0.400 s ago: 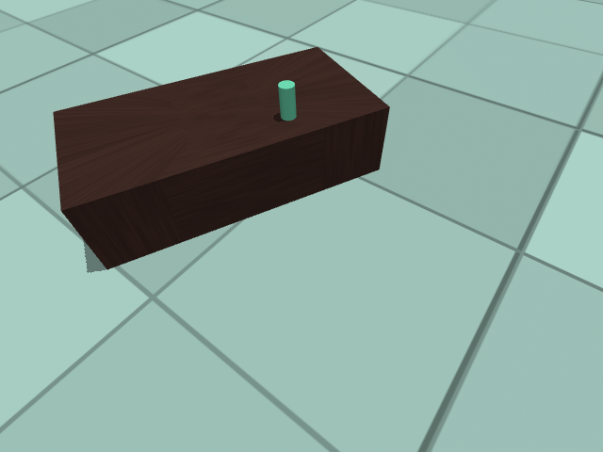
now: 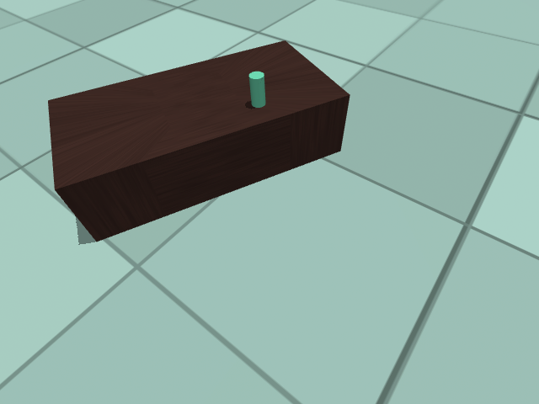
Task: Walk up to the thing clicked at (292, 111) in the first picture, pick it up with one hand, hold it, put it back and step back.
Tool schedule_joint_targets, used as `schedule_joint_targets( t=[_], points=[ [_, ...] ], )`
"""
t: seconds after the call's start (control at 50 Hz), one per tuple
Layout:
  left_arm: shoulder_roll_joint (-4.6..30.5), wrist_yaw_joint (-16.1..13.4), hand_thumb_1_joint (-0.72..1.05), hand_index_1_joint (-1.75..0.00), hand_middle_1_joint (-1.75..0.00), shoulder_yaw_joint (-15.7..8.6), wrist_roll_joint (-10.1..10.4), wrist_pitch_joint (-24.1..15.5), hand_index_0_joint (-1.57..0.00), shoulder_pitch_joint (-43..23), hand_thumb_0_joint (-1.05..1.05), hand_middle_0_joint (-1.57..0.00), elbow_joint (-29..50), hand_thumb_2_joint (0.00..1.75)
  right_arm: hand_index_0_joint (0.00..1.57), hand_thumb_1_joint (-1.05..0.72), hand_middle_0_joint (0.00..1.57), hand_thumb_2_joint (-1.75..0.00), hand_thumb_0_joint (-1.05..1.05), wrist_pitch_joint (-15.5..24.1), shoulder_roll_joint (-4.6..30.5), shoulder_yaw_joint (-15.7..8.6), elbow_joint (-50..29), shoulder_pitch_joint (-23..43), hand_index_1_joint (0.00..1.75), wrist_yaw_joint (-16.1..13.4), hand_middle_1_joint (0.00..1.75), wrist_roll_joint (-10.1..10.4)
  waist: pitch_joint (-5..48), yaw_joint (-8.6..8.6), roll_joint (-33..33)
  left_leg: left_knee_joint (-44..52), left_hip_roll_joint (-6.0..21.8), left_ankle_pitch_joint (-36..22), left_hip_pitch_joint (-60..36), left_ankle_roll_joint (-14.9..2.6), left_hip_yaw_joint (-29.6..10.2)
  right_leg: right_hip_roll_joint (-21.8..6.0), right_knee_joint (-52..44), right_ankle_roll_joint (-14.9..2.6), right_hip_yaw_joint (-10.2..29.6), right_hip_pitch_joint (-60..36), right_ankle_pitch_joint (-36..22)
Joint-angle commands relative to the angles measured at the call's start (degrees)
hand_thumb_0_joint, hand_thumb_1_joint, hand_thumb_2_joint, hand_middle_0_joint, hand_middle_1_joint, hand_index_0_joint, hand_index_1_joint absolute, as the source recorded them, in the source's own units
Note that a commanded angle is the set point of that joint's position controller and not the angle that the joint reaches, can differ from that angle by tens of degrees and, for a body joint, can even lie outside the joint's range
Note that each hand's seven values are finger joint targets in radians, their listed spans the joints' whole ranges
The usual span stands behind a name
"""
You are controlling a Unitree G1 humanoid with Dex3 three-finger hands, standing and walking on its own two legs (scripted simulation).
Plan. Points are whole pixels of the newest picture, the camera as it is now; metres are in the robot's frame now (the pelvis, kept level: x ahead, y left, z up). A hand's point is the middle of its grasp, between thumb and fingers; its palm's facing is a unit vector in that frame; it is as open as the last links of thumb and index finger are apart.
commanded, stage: stand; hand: right
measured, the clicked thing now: (257, 89) +1.43 +0.16 -0.35
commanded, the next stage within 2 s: walk up in 0.72 s
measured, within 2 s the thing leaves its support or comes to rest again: neither
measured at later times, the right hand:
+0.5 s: hand out of the picture +0.08 -0.25 -0.16, palm faces -0.04 +0.94 -0.33, open 7.4 cm
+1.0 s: hand (447, 398) +0.17 -0.24 -0.13, palm faces -0.20 +0.89 -0.40, open 7.4 cm
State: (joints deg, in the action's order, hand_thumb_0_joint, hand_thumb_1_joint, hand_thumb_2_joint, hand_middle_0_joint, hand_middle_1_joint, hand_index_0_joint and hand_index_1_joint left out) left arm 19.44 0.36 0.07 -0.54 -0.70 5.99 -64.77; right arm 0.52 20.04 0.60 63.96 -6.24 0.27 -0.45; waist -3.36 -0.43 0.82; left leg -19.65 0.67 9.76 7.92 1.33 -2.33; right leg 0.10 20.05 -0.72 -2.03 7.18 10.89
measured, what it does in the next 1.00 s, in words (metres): lifts its left foot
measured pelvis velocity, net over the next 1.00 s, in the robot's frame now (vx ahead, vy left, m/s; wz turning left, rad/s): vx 0.05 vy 0.03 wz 0.17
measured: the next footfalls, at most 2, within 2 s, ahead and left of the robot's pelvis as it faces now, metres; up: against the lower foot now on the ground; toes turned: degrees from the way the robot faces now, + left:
left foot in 1.04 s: +0.17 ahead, +0.21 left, +0.00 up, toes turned +17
right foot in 1.48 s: +0.45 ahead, -0.02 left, +0.00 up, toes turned +13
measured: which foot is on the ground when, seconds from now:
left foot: down 0.00-0.76, up 0.78-1.00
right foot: down 0.00-1.00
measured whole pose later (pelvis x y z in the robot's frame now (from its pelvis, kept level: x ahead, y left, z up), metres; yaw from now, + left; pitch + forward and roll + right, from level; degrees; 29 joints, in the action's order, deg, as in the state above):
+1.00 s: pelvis +0.05 +0.03 -0.01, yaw +10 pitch -2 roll -1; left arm 25.7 4.0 -6.2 -3.3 -2.2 13.2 -53.9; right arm 0.1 24.6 -6.2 55.7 -14.1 6.2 -2.1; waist -3.2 -2.3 -1.7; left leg -37.3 6.6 15.1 24.7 0.3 2.4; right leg -4.7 23.8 0.1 -11.1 1.3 20.1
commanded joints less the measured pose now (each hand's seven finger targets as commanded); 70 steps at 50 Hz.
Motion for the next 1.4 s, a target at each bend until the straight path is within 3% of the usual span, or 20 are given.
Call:
schedule_joint_targets(
  t=[0.0, 0.66, 0.68, 0.7, 0.72, 0.74, 0.76, 0.82, 0.88, 0.94, 0.98, 1.0, 1.02, 1.04, 1.06, 1.1, 1.14, 1.18, 1.3, 1.38],
  points=[
    [12.42, -0.73, 0.90, -0.30, -0.30, -2.31, 0.10, -1.03, -0.20, -2.08, 0.00, -0.20, 3.06, 0.90, 0.20, -0.90, 0.20, -0.90, 0.00, 1.16, 11.66, -2.05, -3.28, 2.03, 0.30, -0.99, 0.30, -0.03, 4.96, 0.06, -1.32, 2.34, 5.97, -6.44, -0.77, -2.23, -4.12, -7.63, -4.07, -0.67, 6.27, -1.54, -5.93],
    [12.77, -0.84, 0.90, -0.30, -0.30, -2.63, 0.08, -1.17, -0.20, -1.99, 0.00, -0.20, 3.44, 0.90, 0.20, -0.90, 0.20, -0.90, 0.00, 1.13, 11.71, -2.09, -3.51, 1.72, 0.30, -1.08, 0.30, -0.07, 4.94, 0.01, -1.44, 2.97, 6.33, -8.09, -2.14, -2.11, -3.41, -7.67, -4.42, -0.87, 6.48, -2.27, -8.96],
    [12.93, -0.86, 0.90, -0.30, -0.30, -2.68, 0.11, -1.13, -0.20, -2.26, 0.00, -0.20, 3.32, 0.90, 0.20, -0.90, 0.20, -0.90, 0.00, 1.12, 11.74, -2.14, -3.39, 1.38, 0.30, -1.12, 0.30, -0.02, 4.21, 0.27, -1.20, 3.31, 6.31, -7.55, -1.51, -1.98, -3.68, -7.61, -4.67, -0.89, 6.65, -2.12, -8.03],
    [19.90, 0.87, 0.90, -0.30, -0.30, -7.54, -0.91, -2.24, -0.20, 1.15, 0.00, -0.20, 7.53, 0.90, 0.20, -0.90, 0.20, -0.90, 0.00, 1.25, 17.15, -6.28, -7.32, -0.87, 0.30, 0.62, 0.30, -0.61, 7.68, -2.37, -2.86, -2.89, 2.22, 19.46, 10.45, -5.82, -5.12, -5.73, -0.32, -2.44, 3.10, -12.05, 22.12],
    [20.42, 1.20, 0.90, -0.30, -0.30, -8.43, -1.72, -2.21, -0.20, 5.22, 0.00, -0.20, 6.59, 0.90, 0.20, -0.90, 0.20, -0.90, 0.00, 0.95, 15.99, -6.01, -9.33, 3.78, 0.30, 1.47, 0.30, -1.19, 2.92, -5.25, -4.28, -7.63, 0.45, 21.71, 25.50, -4.11, -1.62, -9.87, -4.35, -5.05, 8.23, -17.93, 31.86],
    [22.57, 1.19, 0.90, -0.30, -0.30, -9.69, -2.07, -2.43, -0.20, 8.07, 0.00, -0.20, 7.38, 0.90, 0.20, -0.90, 0.20, -0.90, 0.00, 0.74, 13.68, -5.76, -12.39, 8.80, 0.30, 1.96, 0.30, -1.58, 0.15, -8.21, -14.37, -23.14, -0.85, 15.71, 33.78, -4.18, 3.64, -21.39, -13.39, -9.39, 20.11, -16.35, 37.85],
    [22.18, 1.28, 0.90, -0.30, -0.30, -9.77, -2.57, -3.03, -0.20, 6.82, 0.00, -0.20, 10.01, 0.90, 0.20, -0.90, 0.20, -0.90, 0.00, 0.80, 13.50, -6.06, -14.35, 10.00, 0.30, 2.23, 0.30, -2.39, -2.67, -8.38, -12.07, -29.24, 3.96, 14.67, 37.15, -2.95, 1.96, -28.28, -16.00, -13.60, 24.40, -12.61, 35.64],
    [18.59, 1.63, 0.90, -0.30, -0.30, -9.29, -2.44, -3.71, -0.20, 0.81, 0.00, -0.20, 13.80, 0.90, 0.20, -0.90, 0.20, -0.90, 0.00, 1.21, 15.36, -7.91, -13.26, 0.85, 0.30, 4.02, 0.30, -1.60, -1.08, -2.75, -5.00, -29.89, 7.86, 11.95, 31.05, -1.66, -1.21, -22.46, -14.36, -11.81, 13.64, -9.10, 27.00],
    [19.86, 2.55, 0.90, -0.30, -0.30, -9.64, -2.66, -3.85, -0.20, -0.46, 0.00, -0.20, 16.64, 0.90, 0.20, -0.90, 0.20, -0.90, 0.00, 1.25, 13.85, -8.45, -14.06, -1.54, 0.30, 5.49, 0.30, -1.52, -0.60, -1.86, -9.00, -21.94, 7.48, 8.93, 22.21, -0.99, 2.21, -18.51, -12.01, -9.90, 3.24, -3.82, 20.95],
    [20.49, 3.33, 0.90, -0.30, -0.30, -9.66, -2.55, -3.18, -0.20, -0.99, 0.00, -0.20, 17.81, 0.90, 0.20, -0.90, 0.20, -0.90, 0.00, 1.69, 13.24, -9.17, -14.03, -5.19, 0.30, 5.57, 0.30, -1.55, -0.23, -0.27, -9.52, -17.66, 4.50, 2.56, 7.93, -0.67, 7.97, -16.21, -6.86, -8.46, -2.35, 8.02, 23.89],
    [19.52, 3.43, 0.90, -0.30, -0.30, -9.22, -2.80, -2.54, -0.20, -2.28, 0.00, -0.20, 18.47, 0.90, 0.20, -0.90, 0.20, -0.90, 0.00, 1.93, 14.71, -10.15, -12.14, -11.81, 0.30, 4.84, 0.30, -1.41, 0.64, 3.13, -4.65, -17.49, 1.81, 2.97, -1.41, -1.27, 11.44, -15.02, 0.53, -8.06, -4.29, 15.20, 30.38],
    [17.28, 3.53, 0.90, -0.30, -0.30, -8.44, -2.93, -2.29, -0.20, -0.77, 0.00, -0.20, 18.67, 0.90, 0.20, -0.90, 0.20, -0.90, 0.00, 2.17, 16.65, -10.80, -10.86, -16.70, 0.30, 4.12, 0.30, -1.50, 2.91, 5.28, 1.50, -16.48, 0.18, 7.54, -8.51, -2.82, 10.99, -12.45, 11.10, -7.47, -6.49, 18.42, 26.30],
    [13.61, 3.81, 0.90, -0.30, -0.30, -7.21, -2.53, -1.85, -0.20, 1.69, 0.00, -0.20, 18.62, 0.90, 0.20, -0.90, 0.20, -0.90, 0.00, 2.61, 19.68, -11.74, -9.71, -22.65, 0.30, 3.05, 0.30, -1.67, 3.92, 8.03, 11.70, -10.82, 1.26, 18.49, -15.94, -6.09, 3.61, -7.67, 30.44, -5.77, -9.58, 25.89, 20.00],
    [9.28, 4.03, 0.90, -0.30, -0.30, -5.77, -1.83, -2.06, -0.20, 1.38, 0.00, -0.20, 20.85, 0.90, 0.20, -0.90, 0.20, -0.90, 0.00, 3.26, 25.70, -12.40, -11.14, -26.54, 0.30, 2.10, 0.30, -2.31, 2.24, 9.19, 24.08, 4.24, 17.39, 36.02, -15.86, -12.37, -29.93, 0.06, 49.79, -2.66, -7.55, 38.58, 24.92],
    [16.31, 3.61, 0.90, -0.30, -0.30, -6.71, -1.32, -2.22, -0.20, -0.70, 0.00, -0.20, 21.92, 0.90, 0.20, -0.90, 0.20, -0.90, 0.00, 3.61, 28.60, -12.34, -14.27, -21.55, 0.30, 2.28, 0.30, -0.05, 2.83, 7.53, 12.00, 14.49, 25.52, 45.91, -6.93, -19.18, -49.77, -2.71, 50.94, -3.16, 4.00, 36.77, 23.38],
    [18.53, 3.58, 0.90, -0.30, -0.30, -6.89, -0.20, -2.19, -0.20, 3.58, 0.00, -0.20, 18.43, 0.90, 0.20, -0.90, 0.20, -0.90, 0.00, 4.66, 24.50, -10.70, -16.78, -13.01, 0.30, 1.70, 0.30, 0.26, -0.27, 1.64, 2.72, 8.75, 21.04, 34.32, -4.36, -16.92, -33.42, -8.45, 50.37, -2.34, 6.58, 35.06, 13.52],
    [18.94, 3.78, 0.90, -0.30, -0.30, -7.37, -0.37, -2.04, -0.20, 7.34, 0.00, -0.20, 15.83, 0.90, 0.20, -0.90, 0.20, -0.90, 0.00, 5.44, 21.14, -9.27, -17.51, -12.57, 0.30, 1.17, 0.30, 0.31, 0.42, 0.38, 4.84, 6.26, 15.18, 22.56, 2.12, -13.27, -20.77, -9.42, 42.21, -1.30, 5.74, 27.61, 9.43],
    [17.96, 4.65, 0.90, -0.30, -0.30, -7.60, -0.66, -1.38, -0.20, 9.14, 0.00, -0.20, 15.29, 0.90, 0.20, -0.90, 0.20, -0.90, 0.00, 5.82, 19.89, -8.83, -17.91, -12.01, 0.30, 1.39, 0.30, 0.17, -0.11, -0.56, 6.53, 7.59, 12.99, 18.67, 6.49, -12.87, -13.75, -8.68, 36.71, 0.12, 3.49, 22.85, 7.05],
    [15.86, 5.97, 0.90, -0.30, -0.30, -7.86, -1.11, -1.74, -0.20, 0.47, 0.00, -0.20, 20.30, 0.90, 0.20, -0.90, 0.20, -0.90, 0.00, 6.88, 20.72, -9.33, -19.14, -15.55, 0.30, 1.21, 0.30, -0.06, -2.24, 2.43, 6.25, 6.94, 12.80, 14.63, 4.62, -13.26, -10.05, -7.99, 20.49, 0.41, 1.49, 23.35, -0.09],
    [15.15, 6.09, 0.90, -0.30, -0.30, -8.43, -0.98, -2.41, -0.20, 0.62, 0.00, -0.20, 20.32, 0.90, 0.20, -0.90, 0.20, -0.90, 0.00, 6.59, 20.32, -9.21, -20.29, -14.67, 0.30, 0.84, 0.30, -0.30, -0.46, 1.11, 5.46, 2.68, 12.17, 7.05, 7.11, -11.76, -7.17, -5.27, 16.38, -0.31, -1.39, 14.56, -0.49]
  ],
)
